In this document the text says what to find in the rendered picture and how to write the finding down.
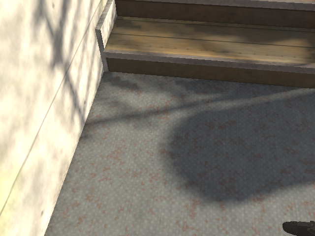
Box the robot right hand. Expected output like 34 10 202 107
283 220 315 236

